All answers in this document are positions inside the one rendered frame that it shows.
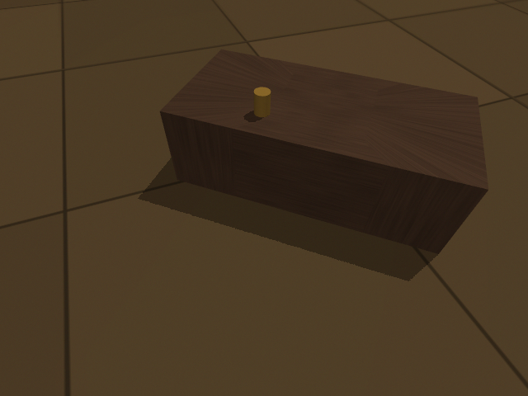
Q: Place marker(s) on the can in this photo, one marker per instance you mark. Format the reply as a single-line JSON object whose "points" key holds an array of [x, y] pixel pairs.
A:
{"points": [[262, 101]]}

